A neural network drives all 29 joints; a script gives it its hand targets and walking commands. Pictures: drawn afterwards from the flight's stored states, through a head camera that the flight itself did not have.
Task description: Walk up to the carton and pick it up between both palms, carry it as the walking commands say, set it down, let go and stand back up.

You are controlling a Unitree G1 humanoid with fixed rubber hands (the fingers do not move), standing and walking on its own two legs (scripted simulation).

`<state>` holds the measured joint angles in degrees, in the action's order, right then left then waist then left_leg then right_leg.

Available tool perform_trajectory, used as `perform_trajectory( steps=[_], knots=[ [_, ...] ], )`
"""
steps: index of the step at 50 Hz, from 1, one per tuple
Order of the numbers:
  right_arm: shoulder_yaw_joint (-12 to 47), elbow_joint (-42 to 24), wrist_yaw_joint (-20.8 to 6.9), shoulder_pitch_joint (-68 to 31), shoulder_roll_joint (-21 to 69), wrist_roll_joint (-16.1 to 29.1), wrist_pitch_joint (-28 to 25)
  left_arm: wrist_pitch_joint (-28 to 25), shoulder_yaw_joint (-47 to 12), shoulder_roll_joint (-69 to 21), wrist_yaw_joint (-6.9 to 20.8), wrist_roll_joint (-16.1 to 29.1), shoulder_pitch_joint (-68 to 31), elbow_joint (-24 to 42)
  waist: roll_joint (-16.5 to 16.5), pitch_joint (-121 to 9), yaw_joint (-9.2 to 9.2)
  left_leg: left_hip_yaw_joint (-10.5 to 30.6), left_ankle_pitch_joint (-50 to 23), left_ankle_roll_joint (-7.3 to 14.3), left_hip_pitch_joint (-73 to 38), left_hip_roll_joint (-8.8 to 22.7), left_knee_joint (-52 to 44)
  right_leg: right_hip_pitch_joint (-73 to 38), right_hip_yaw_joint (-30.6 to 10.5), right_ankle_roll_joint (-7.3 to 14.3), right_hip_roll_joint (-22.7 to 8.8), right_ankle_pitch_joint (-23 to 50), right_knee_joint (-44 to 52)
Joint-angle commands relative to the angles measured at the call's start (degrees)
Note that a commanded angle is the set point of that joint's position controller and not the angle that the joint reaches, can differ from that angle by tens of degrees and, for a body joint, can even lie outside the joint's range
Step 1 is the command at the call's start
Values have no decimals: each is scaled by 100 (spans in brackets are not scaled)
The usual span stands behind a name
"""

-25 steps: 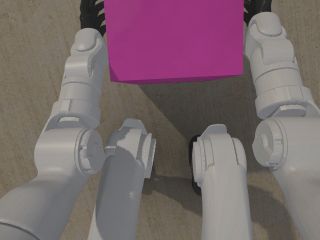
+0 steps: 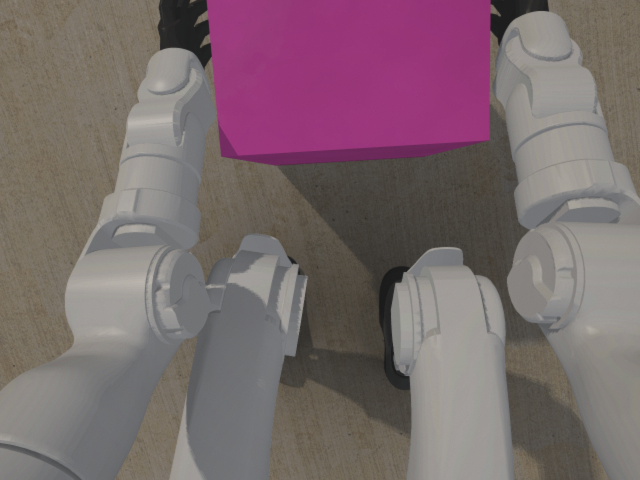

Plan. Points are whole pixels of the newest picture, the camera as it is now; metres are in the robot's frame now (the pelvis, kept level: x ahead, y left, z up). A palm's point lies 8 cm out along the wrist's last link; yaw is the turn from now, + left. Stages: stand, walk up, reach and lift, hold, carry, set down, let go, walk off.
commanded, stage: set down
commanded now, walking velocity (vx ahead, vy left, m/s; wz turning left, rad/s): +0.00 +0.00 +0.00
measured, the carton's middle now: (346, 68) +0.51 +0.01 -0.23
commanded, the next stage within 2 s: none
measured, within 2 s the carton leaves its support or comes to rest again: neither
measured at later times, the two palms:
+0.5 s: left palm (177, 53) +0.51 +0.18 -0.16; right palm (530, 36) +0.53 -0.17 -0.17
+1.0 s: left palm (130, 30) +0.51 +0.21 -0.11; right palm out of the picture +0.55 -0.19 -0.11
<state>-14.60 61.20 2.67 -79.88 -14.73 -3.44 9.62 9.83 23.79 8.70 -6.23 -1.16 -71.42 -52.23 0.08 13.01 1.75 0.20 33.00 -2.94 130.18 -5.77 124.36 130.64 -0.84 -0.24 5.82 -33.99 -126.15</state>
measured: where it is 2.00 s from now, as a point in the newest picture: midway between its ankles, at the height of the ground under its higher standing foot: (336, 340)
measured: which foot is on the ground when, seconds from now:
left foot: down 0.00-1.00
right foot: down 0.00-1.00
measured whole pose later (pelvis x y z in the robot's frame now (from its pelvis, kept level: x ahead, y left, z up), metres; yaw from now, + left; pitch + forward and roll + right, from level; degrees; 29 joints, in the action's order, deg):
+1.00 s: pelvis +0.00 +0.00 +0.02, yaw +0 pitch +40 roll +2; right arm -5.3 53.8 2.6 -73.1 -24.4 9.3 7.0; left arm 6.3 12.8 16.2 -7.0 11.0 -66.9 -47.7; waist -0.2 11.1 2.3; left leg -0.7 33.3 -1.1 128.1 -3.8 121.0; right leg 127.9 -0.1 0.7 3.0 -34.9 -122.7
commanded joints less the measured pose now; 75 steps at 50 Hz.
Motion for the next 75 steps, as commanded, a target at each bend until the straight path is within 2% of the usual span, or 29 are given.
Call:
perform_trajectory(
  steps=[1,9,12,15,16,19,23,31,35,38,42,47,54,57,75],
  knots=[
    [1373,-220,-1238,-2393,4450,283,-76,-134,-1934,-4043,1351,327,-3564,496,211,-5339,73,-341,-1401,100,-2333,-134,-802,-2435,55,108,65,1429,1088],
    [1097,-177,-893,-2157,3098,269,-248,-303,-1470,-2772,1030,240,-3173,337,234,-5451,99,-378,-1329,47,-2492,-72,-833,-2755,63,64,-30,1363,1113],
    [883,-146,-583,-1834,1772,255,-367,-430,-1058,-1534,722,180,-2651,143,258,-5437,101,-392,-1259,13,-2582,-16,-879,-2933,62,15,-121,1297,1159],
    [609,-31,-44,-1427,-469,340,-521,-647,-581,486,187,277,-1849,-130,278,-5415,69,-380,-1132,-40,-2729,92,-962,-3122,58,-43,-261,1129,1216],
    [623,-5,91,-1432,-905,458,-561,-697,-559,869,58,383,-1683,-269,277,-5469,72,-358,-1136,-50,-2807,130,-967,-3168,44,-57,-292,1116,1222],
    [898,-172,250,-1642,-1113,930,-687,-818,-861,1138,-114,830,-1685,-327,313,-5932,173,-278,-1506,-37,-3044,206,-904,-3370,-35,-61,-323,1462,1154],
    [1188,-315,256,-1665,-1211,1318,-772,-908,-1075,1287,-161,1164,-1573,-343,441,-6320,300,-242,-1837,10,-2971,300,-836,-3592,-137,-70,-359,1877,1076],
    [1097,-194,177,-1133,-1447,1331,-803,-945,-1177,1437,-85,1323,-1203,-185,346,-6333,137,-218,-1997,10,-2905,355,-826,-3402,-98,-22,-419,1993,1005],
    [1077,-290,117,-1070,-1562,1326,-799,-942,-1184,1524,-49,1347,-1111,-67,360,-6405,134,-215,-2027,25,-3009,358,-816,-3387,-55,-17,-453,1952,966],
    [1091,-470,80,-1116,-1643,1366,-779,-914,-1192,1580,-34,1381,-1094,80,391,-6605,151,-223,-2063,44,-3179,357,-809,-3495,-19,-18,-463,1944,947],
    [1061,-1164,67,-1154,-1787,1448,-653,-760,-1187,1631,-77,1414,-1050,756,395,-7613,161,-286,-2270,75,-3808,309,-890,-4074,70,-9,-415,2113,1037],
    [841,-1452,14,-890,-1779,1312,-373,-467,-994,1594,-105,1247,-796,1131,373,-7650,167,-368,-2076,90,-3880,261,-1226,-4161,147,23,-366,1921,1379],
    [504,-1292,-137,-487,-1601,977,-234,-310,-842,1334,9,967,-474,1151,279,-7040,94,-340,-1830,68,-3724,214,-1894,-3926,161,54,-319,1732,2040],
    [426,-1270,-199,-416,-1550,896,-226,-294,-792,1262,60,891,-399,1138,266,-6995,123,-328,-1857,60,-3771,202,-2185,-3992,140,48,-310,1774,2331],
    [193,-1654,-428,-117,-1610,721,-27,-78,-590,1212,234,714,40,1627,449,-7733,188,-331,-2200,47,-4818,172,-3949,-5648,121,-8,-242,2293,4067]
  ],
)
